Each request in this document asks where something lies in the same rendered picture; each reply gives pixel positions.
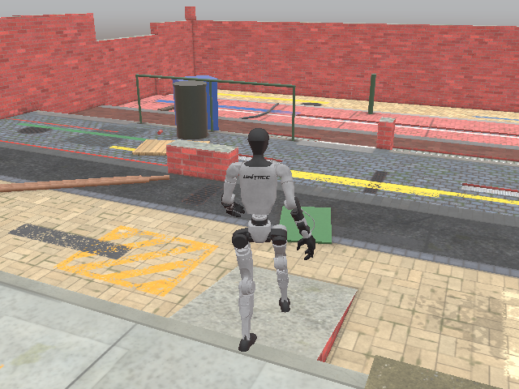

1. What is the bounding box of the right robot forearm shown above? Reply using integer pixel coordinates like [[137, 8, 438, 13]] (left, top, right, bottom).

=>
[[290, 197, 311, 238]]

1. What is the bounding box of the robot left shin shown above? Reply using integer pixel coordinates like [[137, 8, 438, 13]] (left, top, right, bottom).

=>
[[238, 280, 254, 340]]

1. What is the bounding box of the left robot hand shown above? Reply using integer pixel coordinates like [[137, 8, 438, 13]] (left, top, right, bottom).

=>
[[226, 202, 245, 217]]

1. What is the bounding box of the right robot hand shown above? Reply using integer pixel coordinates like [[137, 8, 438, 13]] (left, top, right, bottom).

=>
[[297, 235, 315, 260]]

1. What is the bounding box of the robot right upper arm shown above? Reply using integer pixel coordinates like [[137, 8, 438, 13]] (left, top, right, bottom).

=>
[[275, 163, 297, 210]]

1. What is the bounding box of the robot head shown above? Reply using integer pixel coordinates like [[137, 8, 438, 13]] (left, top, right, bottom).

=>
[[244, 128, 272, 167]]

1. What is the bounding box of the left robot forearm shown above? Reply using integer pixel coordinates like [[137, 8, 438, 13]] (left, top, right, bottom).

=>
[[221, 193, 234, 211]]

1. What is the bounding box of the robot left upper arm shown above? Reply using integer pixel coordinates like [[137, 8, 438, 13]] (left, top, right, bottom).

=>
[[222, 162, 242, 204]]

